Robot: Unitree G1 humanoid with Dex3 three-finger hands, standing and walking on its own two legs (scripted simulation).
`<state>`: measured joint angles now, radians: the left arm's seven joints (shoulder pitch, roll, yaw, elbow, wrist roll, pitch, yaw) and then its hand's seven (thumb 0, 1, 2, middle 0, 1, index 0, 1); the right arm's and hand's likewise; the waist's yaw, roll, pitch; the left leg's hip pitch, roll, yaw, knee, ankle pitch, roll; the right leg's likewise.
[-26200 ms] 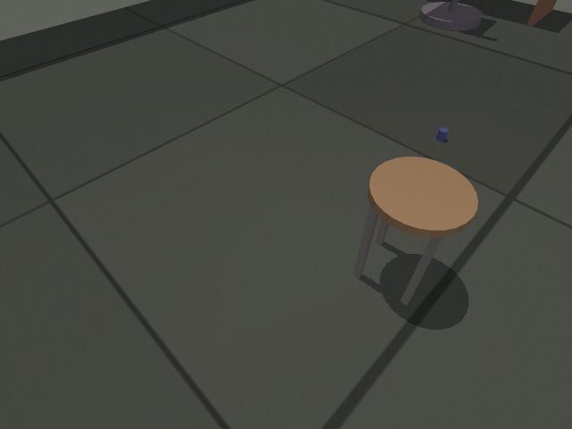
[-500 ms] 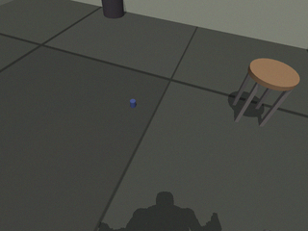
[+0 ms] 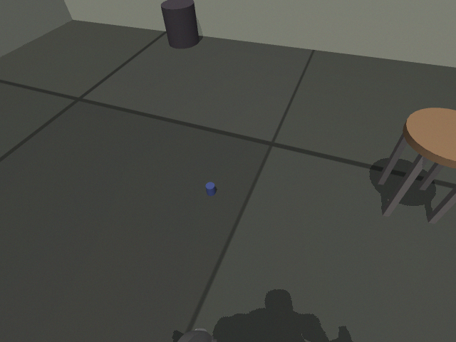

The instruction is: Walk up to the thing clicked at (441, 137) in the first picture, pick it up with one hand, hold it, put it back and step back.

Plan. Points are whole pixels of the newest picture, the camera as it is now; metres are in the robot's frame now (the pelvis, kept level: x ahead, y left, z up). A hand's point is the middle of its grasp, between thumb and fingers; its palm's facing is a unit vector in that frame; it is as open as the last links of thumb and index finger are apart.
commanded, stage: walk up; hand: left
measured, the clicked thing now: (210, 189) +1.00 +0.21 -0.74
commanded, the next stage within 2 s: none
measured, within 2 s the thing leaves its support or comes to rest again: neither
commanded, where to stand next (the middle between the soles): +0.59 +0.01 m, yaw -1 degrees
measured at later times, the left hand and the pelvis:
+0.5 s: hand (108, 276) +0.28 +0.31 -0.14, palm faces -0.10 -0.93 -0.35, open 7.4 cm; pelvis +0.21 +0.04 +0.00, yaw -1 degrees
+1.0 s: hand (130, 222) +0.43 +0.31 -0.14, palm faces -0.02 -0.93 -0.36, open 7.4 cm; pelvis +0.39 +0.03 -0.01, yaw +0 degrees
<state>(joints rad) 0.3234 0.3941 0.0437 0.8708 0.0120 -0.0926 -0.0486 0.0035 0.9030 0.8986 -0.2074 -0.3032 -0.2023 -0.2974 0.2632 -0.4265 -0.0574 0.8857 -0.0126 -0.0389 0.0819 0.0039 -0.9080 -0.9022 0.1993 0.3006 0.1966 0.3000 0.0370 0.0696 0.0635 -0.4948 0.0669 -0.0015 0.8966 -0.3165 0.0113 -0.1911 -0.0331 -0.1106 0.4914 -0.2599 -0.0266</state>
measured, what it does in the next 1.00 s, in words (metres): walks ahead: left foot, then right foot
